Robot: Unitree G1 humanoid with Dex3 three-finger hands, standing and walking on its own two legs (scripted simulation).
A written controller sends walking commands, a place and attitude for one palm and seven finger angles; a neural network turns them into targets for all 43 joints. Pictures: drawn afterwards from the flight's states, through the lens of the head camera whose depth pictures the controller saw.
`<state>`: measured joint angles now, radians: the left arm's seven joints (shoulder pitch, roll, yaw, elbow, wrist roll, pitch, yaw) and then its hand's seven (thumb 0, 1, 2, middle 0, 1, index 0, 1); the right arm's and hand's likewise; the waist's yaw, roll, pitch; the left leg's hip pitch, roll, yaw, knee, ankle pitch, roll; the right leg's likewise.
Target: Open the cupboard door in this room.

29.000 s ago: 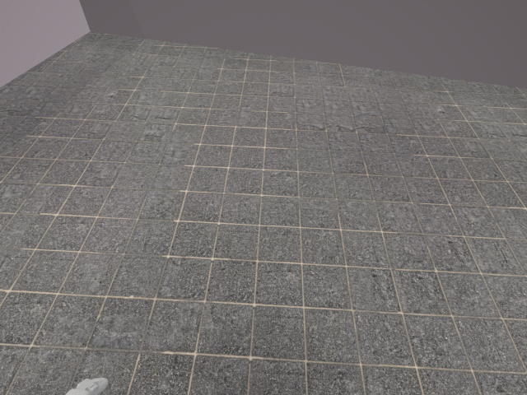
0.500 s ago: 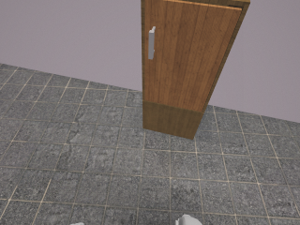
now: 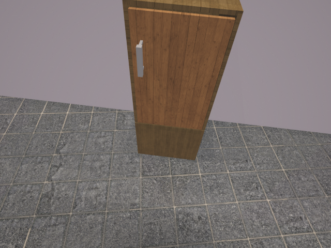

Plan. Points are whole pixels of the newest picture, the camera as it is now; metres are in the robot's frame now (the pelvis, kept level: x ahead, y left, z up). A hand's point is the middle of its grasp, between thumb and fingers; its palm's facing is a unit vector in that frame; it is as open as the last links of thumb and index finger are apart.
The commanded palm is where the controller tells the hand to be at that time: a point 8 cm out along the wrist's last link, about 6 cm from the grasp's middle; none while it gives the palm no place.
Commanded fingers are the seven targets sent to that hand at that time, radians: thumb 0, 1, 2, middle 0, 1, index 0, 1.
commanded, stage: take the last steps up to it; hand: left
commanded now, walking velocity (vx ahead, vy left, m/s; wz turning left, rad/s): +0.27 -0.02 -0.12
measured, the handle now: (140, 58) +0.76 +0.16 +0.03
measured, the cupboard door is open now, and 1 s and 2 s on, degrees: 0 0 0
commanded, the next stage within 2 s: come to a stop and stand still in 0.54 s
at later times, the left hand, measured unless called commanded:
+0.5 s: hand (127, 223) +0.21 +0.12 -0.17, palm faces -0.09 -0.98 -0.17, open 7.4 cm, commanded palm none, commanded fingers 0.00 0.90 0.90 -0.20 -0.30 -0.20 -0.30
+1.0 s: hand (120, 233) +0.19 +0.14 -0.18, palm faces +0.00 -0.99 -0.16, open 7.3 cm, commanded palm none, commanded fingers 0.00 0.90 0.90 -0.20 -0.30 -0.20 -0.30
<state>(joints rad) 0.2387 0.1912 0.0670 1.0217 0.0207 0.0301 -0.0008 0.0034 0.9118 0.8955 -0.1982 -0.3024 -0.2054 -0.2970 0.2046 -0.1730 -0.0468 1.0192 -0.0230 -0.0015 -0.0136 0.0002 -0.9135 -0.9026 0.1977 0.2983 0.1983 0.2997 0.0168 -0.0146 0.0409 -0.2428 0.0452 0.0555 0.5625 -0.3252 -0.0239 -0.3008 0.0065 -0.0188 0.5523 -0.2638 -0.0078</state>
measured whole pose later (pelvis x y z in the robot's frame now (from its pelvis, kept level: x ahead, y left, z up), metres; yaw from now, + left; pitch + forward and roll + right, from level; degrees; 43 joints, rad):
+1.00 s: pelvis +0.18 -0.03 +0.01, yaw -4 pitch -1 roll +0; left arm 0.25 0.17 0.03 1.09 0.01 0.04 0.02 0.00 0.92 0.90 -0.20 -0.30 -0.20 -0.30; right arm 0.12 -0.12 -0.03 1.04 -0.02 0.00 -0.04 -0.01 -0.93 -0.90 0.20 0.30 0.20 0.30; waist 0.04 -0.05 0.08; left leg -0.27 0.03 0.10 0.48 -0.19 0.02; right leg -0.25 -0.05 -0.07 0.70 -0.47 0.01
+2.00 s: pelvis +0.12 -0.09 +0.00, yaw -3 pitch -1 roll +0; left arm 0.36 0.13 0.01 1.06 0.02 0.01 0.02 0.00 0.91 0.90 -0.20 -0.30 -0.20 -0.30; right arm 0.36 -0.13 -0.01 1.06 -0.03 0.02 -0.01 0.00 -0.91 -0.90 0.20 0.30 0.20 0.30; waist -0.01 0.00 0.00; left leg -0.36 0.03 -0.01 0.54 -0.19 0.00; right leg -0.26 0.02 -0.06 0.56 -0.28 -0.04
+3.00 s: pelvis +0.20 -0.06 +0.00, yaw -6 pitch +1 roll +2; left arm 0.23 0.19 0.03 1.02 0.02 0.03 0.03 0.00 0.91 0.90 -0.19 -0.30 -0.20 -0.30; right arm 0.20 -0.17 -0.02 1.01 -0.03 0.00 -0.02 0.00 -0.92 -0.90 0.20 0.30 0.20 0.30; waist 0.01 -0.02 0.05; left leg -0.24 -0.06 0.09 0.47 -0.24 0.06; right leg -0.29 -0.05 -0.02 0.74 -0.46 -0.01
